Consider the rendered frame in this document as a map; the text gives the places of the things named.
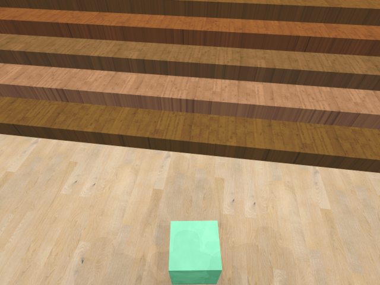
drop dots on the carton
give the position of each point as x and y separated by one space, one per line
194 254

